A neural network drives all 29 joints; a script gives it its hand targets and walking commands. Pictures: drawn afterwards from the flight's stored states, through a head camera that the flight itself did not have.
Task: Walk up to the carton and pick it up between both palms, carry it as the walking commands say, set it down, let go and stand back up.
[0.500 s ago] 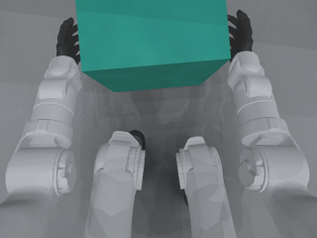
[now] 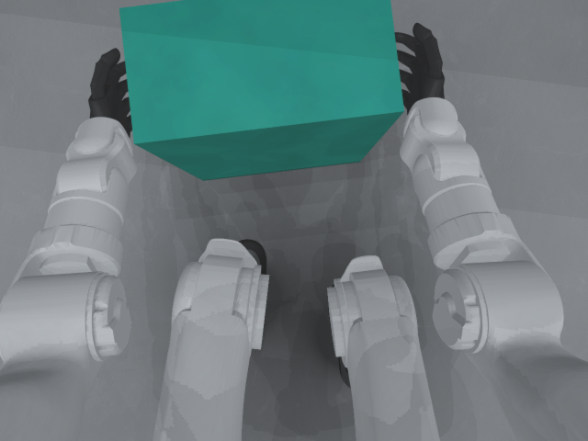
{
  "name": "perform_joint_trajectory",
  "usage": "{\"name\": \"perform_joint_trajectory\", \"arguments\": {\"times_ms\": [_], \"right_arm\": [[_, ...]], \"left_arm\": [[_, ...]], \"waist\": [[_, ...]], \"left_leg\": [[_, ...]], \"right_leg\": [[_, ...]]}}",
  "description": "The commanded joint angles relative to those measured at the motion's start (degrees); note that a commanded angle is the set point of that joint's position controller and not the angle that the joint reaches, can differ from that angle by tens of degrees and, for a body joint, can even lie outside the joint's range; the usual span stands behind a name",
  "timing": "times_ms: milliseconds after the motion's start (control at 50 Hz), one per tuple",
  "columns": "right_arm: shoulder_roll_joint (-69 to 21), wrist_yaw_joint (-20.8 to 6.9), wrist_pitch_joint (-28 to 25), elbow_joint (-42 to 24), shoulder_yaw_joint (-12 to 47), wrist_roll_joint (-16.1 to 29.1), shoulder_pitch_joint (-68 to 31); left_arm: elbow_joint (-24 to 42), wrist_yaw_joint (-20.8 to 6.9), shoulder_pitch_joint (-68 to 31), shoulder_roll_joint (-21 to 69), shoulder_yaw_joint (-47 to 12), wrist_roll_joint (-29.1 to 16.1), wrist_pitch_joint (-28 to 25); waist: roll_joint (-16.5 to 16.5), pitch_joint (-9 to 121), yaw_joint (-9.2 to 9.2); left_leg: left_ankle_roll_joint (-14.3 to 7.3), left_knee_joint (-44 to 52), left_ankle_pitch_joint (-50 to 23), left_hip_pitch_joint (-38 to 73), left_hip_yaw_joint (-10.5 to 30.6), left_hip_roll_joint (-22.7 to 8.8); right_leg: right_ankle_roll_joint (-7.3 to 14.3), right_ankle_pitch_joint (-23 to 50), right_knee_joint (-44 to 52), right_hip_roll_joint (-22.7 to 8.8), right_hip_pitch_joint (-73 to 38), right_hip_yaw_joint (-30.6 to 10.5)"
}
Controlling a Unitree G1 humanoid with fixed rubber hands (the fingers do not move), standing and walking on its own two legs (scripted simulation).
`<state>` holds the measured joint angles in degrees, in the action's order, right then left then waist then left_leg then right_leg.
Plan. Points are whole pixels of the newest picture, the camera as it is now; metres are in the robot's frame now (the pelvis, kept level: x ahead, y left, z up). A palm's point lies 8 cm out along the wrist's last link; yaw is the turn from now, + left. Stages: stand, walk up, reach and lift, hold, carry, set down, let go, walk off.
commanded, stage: set down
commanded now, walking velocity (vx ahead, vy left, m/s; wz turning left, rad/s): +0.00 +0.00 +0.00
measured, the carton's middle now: (270, 105) +0.51 +0.09 -0.25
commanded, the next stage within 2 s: none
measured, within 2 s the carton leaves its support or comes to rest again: rests again in 0.84 s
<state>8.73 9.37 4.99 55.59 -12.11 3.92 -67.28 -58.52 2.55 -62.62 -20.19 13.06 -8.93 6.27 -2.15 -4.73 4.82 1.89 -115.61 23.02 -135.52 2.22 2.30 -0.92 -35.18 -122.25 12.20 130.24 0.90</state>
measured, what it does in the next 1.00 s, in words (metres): stands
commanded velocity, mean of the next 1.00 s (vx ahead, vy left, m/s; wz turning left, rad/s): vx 0.00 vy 0.00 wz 0.00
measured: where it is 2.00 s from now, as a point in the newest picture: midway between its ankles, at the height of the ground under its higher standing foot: (296, 332)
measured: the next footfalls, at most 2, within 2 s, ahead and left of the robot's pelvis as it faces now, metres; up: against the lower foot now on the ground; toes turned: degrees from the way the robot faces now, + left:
none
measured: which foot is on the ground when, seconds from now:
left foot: down 0.00-1.00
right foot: down 0.00-1.00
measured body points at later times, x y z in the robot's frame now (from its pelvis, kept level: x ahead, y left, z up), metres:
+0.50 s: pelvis -0.01 +0.00 +0.00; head +0.32 +0.02 +0.30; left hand +0.46 +0.28 -0.17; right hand +0.52 -0.10 -0.16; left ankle +0.15 +0.13 -0.35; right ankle +0.09 -0.09 -0.35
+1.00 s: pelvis +0.00 +0.01 +0.01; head +0.36 +0.03 +0.27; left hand +0.45 +0.28 -0.20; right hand +0.49 -0.11 -0.21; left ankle +0.15 +0.13 -0.35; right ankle +0.09 -0.09 -0.35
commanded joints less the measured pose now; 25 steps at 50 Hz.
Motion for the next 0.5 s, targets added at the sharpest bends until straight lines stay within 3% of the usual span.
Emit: {"name": "perform_joint_trajectory", "arguments": {"times_ms": [0, 20, 40, 60, 80, 100, 120, 140, 160, 180, 200, 220, 240, 280, 300, 320, 340, 360, 380, 400, 420, 440, 460, 480], "right_arm": [[-45.1, -13.4, -0.8, -6.8, 19.2, 0.6, -26.2], [-44.9, -13.4, -0.9, -4.6, 19.2, 0.3, -25.1], [-45.1, -13.5, -0.4, -2.2, 17.9, -0.8, -24.3], [-43.1, -13.6, -0.6, -3.5, 17.0, -0.9, -25.8], [-43.7, -13.7, -0.7, -2.0, 18.2, -0.7, -25.6], [-42.1, -14.0, -0.6, -1.6, 17.7, -0.4, -25.2], [-41.4, -13.6, -0.9, -1.6, 17.3, -0.5, -25.5], [-42.0, -13.8, -0.8, -1.1, 16.4, -1.3, -26.0], [-41.8, -13.9, -1.0, -1.3, 16.6, -0.9, -26.4], [-41.1, -13.9, -1.1, -1.6, 16.6, -1.2, -26.3], [-42.0, -14.0, -0.8, -0.4, 16.9, -0.8, -25.4], [-40.4, -14.0, -1.4, -1.1, 16.2, -1.1, -27.0], [-41.6, -14.4, -1.2, 1.4, 16.2, -1.0, -25.4], [-38.9, -14.1, -1.4, -0.7, 15.3, -1.2, -25.5], [-39.9, -14.1, -1.3, 1.9, 16.1, -1.0, -25.3], [-39.6, -14.0, -1.0, 1.7, 15.5, -1.0, -26.2], [-38.9, -13.9, -1.3, 1.6, 15.1, -1.3, -26.1], [-36.7, -13.9, -1.4, 0.8, 14.4, -1.5, -25.6], [-38.4, -14.1, -1.4, 1.8, 15.2, -1.5, -26.1], [-37.7, -13.8, -1.7, 0.9, 14.8, -1.0, -25.7], [-36.3, -13.9, -1.4, 2.4, 13.7, -2.0, -25.0], [-35.0, -13.6, -1.6, 2.4, 13.3, -2.1, -24.5], [-35.8, -13.6, -1.4, 3.0, 14.9, -1.7, -25.8], [-34.0, -13.4, -1.9, 2.4, 13.8, -1.5, -24.8]], "left_arm": [[15.0, -12.4, -35.0, 38.3, -14.5, -2.9, -4.4], [13.0, -12.1, -33.6, 39.3, -15.0, -2.9, -4.5], [12.5, -11.9, -34.0, 37.7, -14.7, -2.5, -4.4], [12.8, -11.7, -35.0, 37.9, -14.9, -3.0, -4.2], [9.2, -11.8, -32.9, 37.9, -14.4, -1.3, -4.1], [11.6, -11.7, -35.1, 36.7, -14.0, -1.5, -4.4], [9.5, -11.3, -33.4, 36.9, -14.3, -1.4, -4.5], [8.9, -11.6, -32.2, 37.1, -13.3, -1.3, -4.3], [9.9, -10.8, -34.3, 35.7, -14.0, -1.5, -4.9], [9.5, -11.3, -33.6, 36.8, -13.9, -1.7, -4.6], [11.6, -10.8, -34.8, 35.5, -13.4, -0.9, -5.1], [7.7, -10.9, -32.6, 36.6, -13.1, -0.8, -4.8], [8.1, -10.8, -33.9, 36.1, -12.8, -0.9, -5.2], [7.7, -10.8, -33.9, 35.6, -13.1, -2.0, -5.0], [6.0, -10.4, -31.6, 34.9, -11.9, -0.6, -5.6], [6.4, -10.6, -33.6, 36.1, -13.4, -1.2, -5.0], [5.8, -10.5, -32.9, 35.3, -12.9, -0.6, -5.2], [6.3, -10.3, -34.2, 34.4, -13.7, -1.7, -5.3], [5.0, -10.8, -33.0, 35.3, -12.5, -1.4, -5.4], [4.3, -10.6, -32.1, 34.3, -12.3, -1.4, -5.4], [4.2, -10.5, -32.9, 33.6, -12.2, -1.3, -5.5], [4.4, -10.3, -32.0, 32.7, -11.7, -1.0, -5.6], [4.9, -10.1, -32.9, 31.4, -11.2, -0.4, -6.0], [4.1, -9.6, -32.3, 30.1, -10.9, -0.2, -6.2]], "waist": [[-0.3, 58.6, 3.56], [-2.3, 56.6, 2.23], [-1.1, 53.9, 2.19], [-1.1, 52.9, 0.99], [-1.6, 52.8, 2.88], [-1.3, 51.4, 3.24], [-1.3, 51.6, 2.02], [-0.5, 50.3, 2.28], [-2.1, 51.0, 1.28], [-3.2, 50.0, 1.76], [-1.7, 48.1, 2.13], [-2.7, 49.4, 1.99], [-1.8, 46.9, 2.57], [-3.1, 47.8, 0.77], [-1.2, 46.9, 3.03], [-0.9, 46.9, 1.62], [-0.5, 45.7, 2.29], [-0.5, 45.6, 0.01], [-2.1, 46.3, 1.12], [-0.7, 46.7, 1.08], [-2.1, 45.6, 0.37], [-1.2, 44.2, 0.68], [-1.6, 44.6, 2.03], [-1.3, 46.0, 1.32]], "left_leg": [[-3.0, 2.7, -11.9, 38.4, -2.5, -0.2], [-3.0, 3.2, -10.3, 37.4, -1.7, 0.0], [-2.8, 3.4, -8.7, 36.5, -2.1, 0.0], [-2.9, 4.0, -6.7, 38.7, -1.3, -0.2], [-2.9, 3.8, -7.9, 36.9, -1.3, -0.3], [-3.1, 3.9, -7.2, 36.6, -1.5, -0.3], [-3.0, 3.5, -7.2, 35.5, -1.1, -0.5], [-3.4, 3.2, -6.0, 35.4, -1.6, -0.2], [-3.3, 4.6, -5.6, 38.8, -0.6, -0.2], [-3.2, 3.2, -6.9, 36.8, -1.4, -0.4], [-3.3, 4.1, -5.2, 35.5, -1.1, -0.5], [-3.6, 3.5, -6.0, 35.6, -0.5, -0.4], [-3.4, 3.8, -4.7, 35.7, -1.3, -0.2], [-3.5, 3.9, -4.6, 36.6, -0.2, -0.5], [-3.4, 4.4, -4.7, 36.1, -1.2, -0.4], [-3.4, 4.2, -3.9, 36.3, -0.7, -0.4], [-3.3, 4.1, -3.9, 35.2, -1.3, -0.1], [-3.3, 4.7, -2.9, 36.6, -0.1, -0.3], [-3.6, 3.6, -2.5, 35.0, -0.9, -0.4], [-3.4, 3.3, -2.9, 35.5, -1.1, -0.6], [-3.3, 4.2, -2.6, 36.1, -0.4, -0.2], [-3.4, 4.2, -3.1, 36.6, -0.3, -0.6], [-3.6, 3.5, -4.5, 34.7, -0.2, -0.7], [-3.3, 3.9, -3.8, 35.5, -0.6, -0.9]], "right_leg": [[1.3, 11.9, 12.5, -3.5, -15.7, -2.6], [1.4, 11.0, 12.3, -3.6, -14.8, -1.4], [1.5, 9.0, 12.8, -4.0, -13.9, -1.7], [1.4, 6.6, 12.4, -3.6, -9.8, -1.4], [1.6, 8.0, 12.3, -3.8, -11.7, -1.4], [1.4, 7.5, 12.2, -4.0, -10.9, -1.8], [1.6, 7.6, 11.8, -4.2, -11.1, -2.1], [2.0, 5.9, 12.6, -4.4, -10.7, -2.5], [1.1, 5.5, 12.0, -4.0, -9.0, -0.7], [1.6, 5.6, 12.6, -4.3, -9.1, -1.7], [1.3, 5.3, 12.2, -4.4, -8.0, -1.6], [1.8, 5.9, 12.6, -4.5, -11.1, -2.2], [2.0, 4.1, 13.0, -4.2, -8.9, -2.1], [1.5, 4.4, 12.2, -4.3, -8.5, -1.1], [1.3, 4.3, 12.6, -4.7, -9.0, -1.6], [1.8, 4.2, 12.6, -4.4, -10.0, -2.0], [1.8, 4.2, 12.5, -4.4, -9.2, -1.9], [1.5, 3.8, 12.2, -4.5, -8.7, -1.3], [1.8, 2.6, 13.0, -4.9, -9.8, -1.9], [1.8, 3.1, 12.9, -4.7, -9.7, -2.2], [1.4, 3.3, 12.6, -4.6, -8.7, -1.3], [1.4, 3.3, 12.5, -5.1, -7.3, -1.8], [1.6, 4.6, 12.5, -5.5, -9.5, -2.5], [1.2, 4.7, 12.4, -5.0, -9.8, -2.0]]}}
